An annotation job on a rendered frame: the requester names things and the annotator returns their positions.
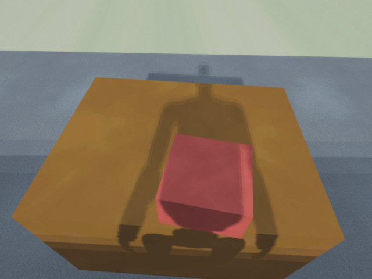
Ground pedestal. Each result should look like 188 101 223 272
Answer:
12 77 345 279

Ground carton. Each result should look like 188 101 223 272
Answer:
155 134 253 239

